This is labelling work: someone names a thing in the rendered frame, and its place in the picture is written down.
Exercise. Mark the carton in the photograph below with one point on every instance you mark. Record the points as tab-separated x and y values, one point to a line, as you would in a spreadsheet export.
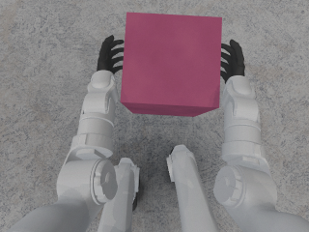
171	64

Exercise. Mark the left robot hand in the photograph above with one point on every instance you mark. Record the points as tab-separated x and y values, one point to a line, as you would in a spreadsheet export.
105	61

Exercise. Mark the left robot thigh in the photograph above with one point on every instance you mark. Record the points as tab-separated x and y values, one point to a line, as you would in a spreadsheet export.
116	215

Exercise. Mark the right robot shin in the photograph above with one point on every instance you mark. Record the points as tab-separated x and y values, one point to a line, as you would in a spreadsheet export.
180	148

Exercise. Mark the robot left upper arm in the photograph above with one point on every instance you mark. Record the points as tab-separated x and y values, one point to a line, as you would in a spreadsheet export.
83	187

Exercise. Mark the robot right upper arm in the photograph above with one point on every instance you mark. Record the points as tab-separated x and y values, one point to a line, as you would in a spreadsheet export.
249	196

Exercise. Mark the right robot forearm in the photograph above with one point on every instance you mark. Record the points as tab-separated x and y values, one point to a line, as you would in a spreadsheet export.
242	126

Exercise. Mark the right robot hand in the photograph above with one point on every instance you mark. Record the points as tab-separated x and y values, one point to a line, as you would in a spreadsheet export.
235	65

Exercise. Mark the left robot forearm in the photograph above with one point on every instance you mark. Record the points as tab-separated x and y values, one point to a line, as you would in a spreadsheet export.
94	135

